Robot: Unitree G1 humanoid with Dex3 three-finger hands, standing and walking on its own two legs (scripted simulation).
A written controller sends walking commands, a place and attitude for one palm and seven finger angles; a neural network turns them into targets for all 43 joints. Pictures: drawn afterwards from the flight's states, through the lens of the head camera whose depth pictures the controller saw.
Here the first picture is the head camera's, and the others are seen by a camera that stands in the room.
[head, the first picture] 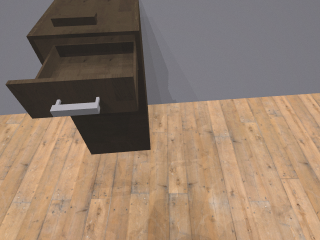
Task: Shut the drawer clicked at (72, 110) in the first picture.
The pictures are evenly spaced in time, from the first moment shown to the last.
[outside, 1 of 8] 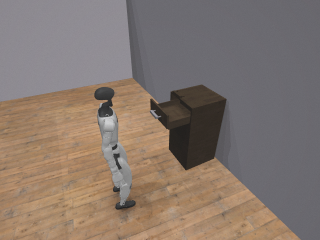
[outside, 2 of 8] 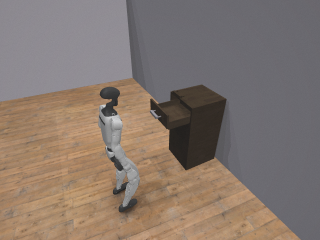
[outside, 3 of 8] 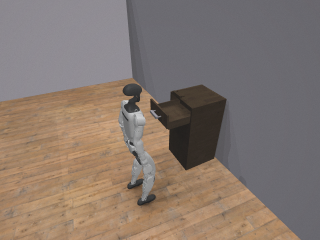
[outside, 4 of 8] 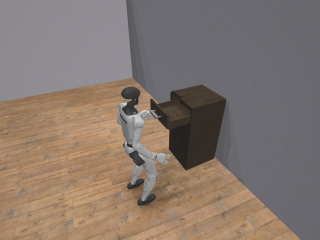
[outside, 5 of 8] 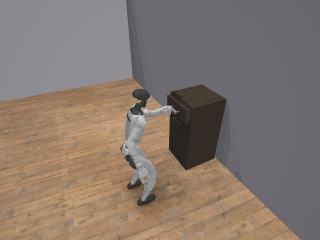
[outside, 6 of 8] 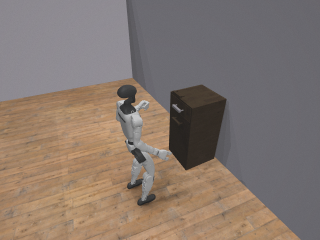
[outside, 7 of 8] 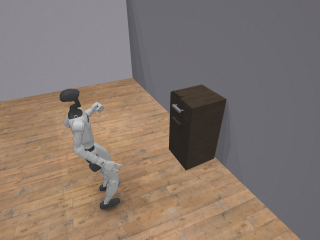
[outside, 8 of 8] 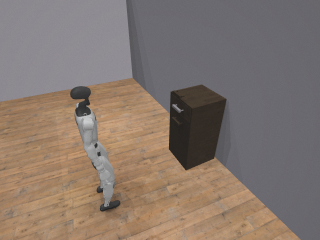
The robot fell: no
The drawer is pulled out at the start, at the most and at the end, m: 0.27 0.27 0.00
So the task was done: yes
